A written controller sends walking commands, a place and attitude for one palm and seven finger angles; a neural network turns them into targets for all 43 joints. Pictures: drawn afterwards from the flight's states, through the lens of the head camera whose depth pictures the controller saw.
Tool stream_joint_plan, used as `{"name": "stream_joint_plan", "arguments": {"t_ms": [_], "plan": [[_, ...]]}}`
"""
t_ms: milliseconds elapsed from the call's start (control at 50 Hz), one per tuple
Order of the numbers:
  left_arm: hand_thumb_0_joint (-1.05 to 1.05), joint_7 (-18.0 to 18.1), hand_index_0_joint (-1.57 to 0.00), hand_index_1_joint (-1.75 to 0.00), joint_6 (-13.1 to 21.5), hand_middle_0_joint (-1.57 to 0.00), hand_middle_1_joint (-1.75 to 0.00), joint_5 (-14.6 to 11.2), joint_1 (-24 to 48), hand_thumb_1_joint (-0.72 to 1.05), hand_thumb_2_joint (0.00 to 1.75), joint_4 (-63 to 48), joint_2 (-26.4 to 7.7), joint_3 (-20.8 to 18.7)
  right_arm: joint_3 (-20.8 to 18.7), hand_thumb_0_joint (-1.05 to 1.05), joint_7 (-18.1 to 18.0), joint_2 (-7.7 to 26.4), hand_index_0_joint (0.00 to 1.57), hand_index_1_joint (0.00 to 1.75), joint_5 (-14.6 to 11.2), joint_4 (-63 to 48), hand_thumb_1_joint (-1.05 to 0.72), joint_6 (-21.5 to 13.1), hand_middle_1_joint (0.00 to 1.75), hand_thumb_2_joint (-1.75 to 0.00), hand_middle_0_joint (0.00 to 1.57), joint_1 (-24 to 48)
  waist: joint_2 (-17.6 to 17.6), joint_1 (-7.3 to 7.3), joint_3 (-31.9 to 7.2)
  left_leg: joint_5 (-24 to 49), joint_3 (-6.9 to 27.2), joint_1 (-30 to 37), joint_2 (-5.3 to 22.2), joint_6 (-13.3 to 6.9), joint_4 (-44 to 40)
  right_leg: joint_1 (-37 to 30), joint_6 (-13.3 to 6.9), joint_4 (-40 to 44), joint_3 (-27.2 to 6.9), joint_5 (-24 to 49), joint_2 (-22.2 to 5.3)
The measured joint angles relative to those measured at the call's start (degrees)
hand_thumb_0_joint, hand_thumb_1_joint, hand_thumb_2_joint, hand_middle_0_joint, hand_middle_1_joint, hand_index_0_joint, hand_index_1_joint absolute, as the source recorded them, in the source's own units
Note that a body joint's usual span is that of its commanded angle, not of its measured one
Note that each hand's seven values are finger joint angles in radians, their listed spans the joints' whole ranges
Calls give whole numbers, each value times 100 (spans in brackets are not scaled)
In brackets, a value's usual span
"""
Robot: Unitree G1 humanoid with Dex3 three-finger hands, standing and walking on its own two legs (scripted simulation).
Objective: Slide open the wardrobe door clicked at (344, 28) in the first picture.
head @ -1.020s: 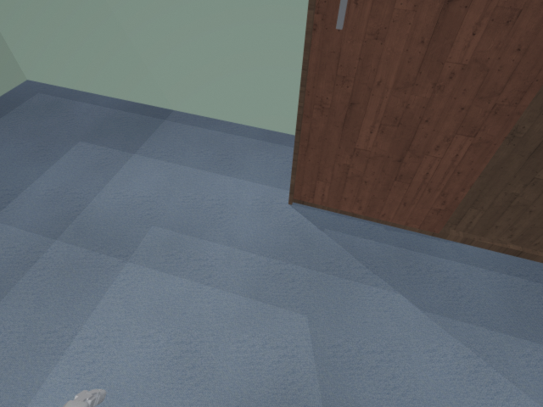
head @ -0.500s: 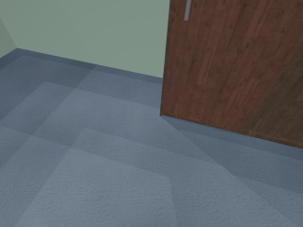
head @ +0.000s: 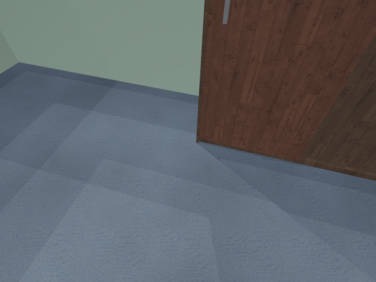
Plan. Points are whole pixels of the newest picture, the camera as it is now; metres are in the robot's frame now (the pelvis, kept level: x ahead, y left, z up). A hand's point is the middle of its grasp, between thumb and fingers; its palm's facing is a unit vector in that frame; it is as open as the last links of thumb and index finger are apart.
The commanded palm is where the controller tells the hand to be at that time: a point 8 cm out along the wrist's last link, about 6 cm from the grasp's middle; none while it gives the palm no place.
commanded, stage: look at it before walking up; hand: left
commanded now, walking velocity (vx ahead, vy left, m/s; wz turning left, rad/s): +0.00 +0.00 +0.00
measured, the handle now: out of the picture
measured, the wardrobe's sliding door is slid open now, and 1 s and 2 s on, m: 0.00 0.00 0.00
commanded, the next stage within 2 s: walk to a spot facing it in 0.62 s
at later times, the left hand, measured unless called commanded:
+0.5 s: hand out of the picture +0.09 +0.24 -0.16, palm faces -0.03 -0.94 -0.34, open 7.4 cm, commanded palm none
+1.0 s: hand out of the picture +0.05 +0.20 -0.19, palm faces -0.03 -0.98 -0.22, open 7.4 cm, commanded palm none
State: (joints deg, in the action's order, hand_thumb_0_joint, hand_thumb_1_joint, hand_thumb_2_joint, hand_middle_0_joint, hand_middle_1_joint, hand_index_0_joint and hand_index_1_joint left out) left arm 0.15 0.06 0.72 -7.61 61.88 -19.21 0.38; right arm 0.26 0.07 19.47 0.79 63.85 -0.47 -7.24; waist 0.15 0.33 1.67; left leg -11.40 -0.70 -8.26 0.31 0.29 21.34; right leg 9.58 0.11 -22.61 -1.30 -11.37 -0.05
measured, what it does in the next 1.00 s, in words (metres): stands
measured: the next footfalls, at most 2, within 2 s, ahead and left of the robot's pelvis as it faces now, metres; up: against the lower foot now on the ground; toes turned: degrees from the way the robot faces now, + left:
left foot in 1.58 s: +0.44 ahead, +0.09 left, +0.00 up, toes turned +1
right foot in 1.94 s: +0.43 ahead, -0.15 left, +0.00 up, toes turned -20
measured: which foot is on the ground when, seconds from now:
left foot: down 0.00-1.00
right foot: down 0.00-1.00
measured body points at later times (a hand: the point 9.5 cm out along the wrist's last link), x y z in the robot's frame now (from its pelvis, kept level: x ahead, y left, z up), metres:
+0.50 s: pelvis +0.01 +0.00 +0.00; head +0.01 +0.00 +0.45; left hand +0.09 +0.29 -0.13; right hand +0.09 -0.30 -0.13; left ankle +0.00 +0.12 -0.75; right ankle +0.01 -0.12 -0.75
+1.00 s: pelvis +0.05 +0.00 -0.01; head +0.04 +0.00 +0.44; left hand +0.05 +0.25 -0.17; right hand +0.05 -0.26 -0.16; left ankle +0.00 +0.12 -0.75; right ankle +0.01 -0.12 -0.75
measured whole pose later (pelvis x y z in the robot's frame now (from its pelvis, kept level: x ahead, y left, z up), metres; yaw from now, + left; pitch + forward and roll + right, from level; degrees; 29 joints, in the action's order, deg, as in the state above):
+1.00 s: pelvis +0.05 +0.00 -0.01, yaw -3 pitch +0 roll +0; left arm -0.9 -0.6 1.2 -18.1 62.1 -13.4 -0.9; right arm 0.1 0.1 13.9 1.5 63.4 -0.6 -15.3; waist 0.4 -0.5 -0.8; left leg -20.9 -2.9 -9.5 2.1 0.3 31.1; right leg 11.5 -1.0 -31.6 -3.4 -19.7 1.8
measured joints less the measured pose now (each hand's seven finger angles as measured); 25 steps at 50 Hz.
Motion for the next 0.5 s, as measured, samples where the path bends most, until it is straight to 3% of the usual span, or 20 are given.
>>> {"name": "stream_joint_plan", "arguments": {"t_ms": [500], "plan": [[1, 11, -20, -30, 24, -20, -30, -3, 6, 90, 90, 26, -30, -13, 8, 1, -19, 20, 20, 30, -9, -22, -90, -11, 30, -89, 21, 113, 9, -26, 18, -23, 4, 93, 52, 44, -82, -90, -41, 86, 6, -15, 50]]}}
